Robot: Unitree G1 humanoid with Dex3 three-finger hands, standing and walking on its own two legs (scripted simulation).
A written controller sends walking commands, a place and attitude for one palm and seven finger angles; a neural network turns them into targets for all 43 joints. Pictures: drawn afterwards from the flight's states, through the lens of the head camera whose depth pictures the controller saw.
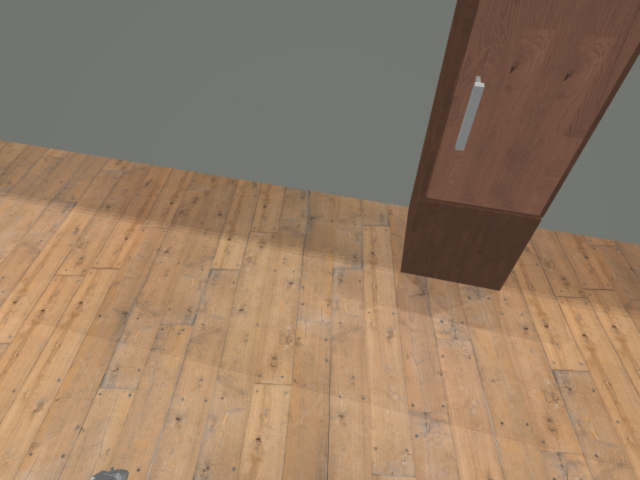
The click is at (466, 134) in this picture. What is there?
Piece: cupboard door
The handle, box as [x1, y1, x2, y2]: [455, 76, 483, 150]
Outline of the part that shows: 479,76 476,76 455,145 455,149 463,150 483,89 483,83 480,82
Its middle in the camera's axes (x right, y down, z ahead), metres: +0.38 -0.32 +1.00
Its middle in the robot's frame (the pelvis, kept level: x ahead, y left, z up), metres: +0.98 -0.33 -0.03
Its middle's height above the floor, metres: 0.74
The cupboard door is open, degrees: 0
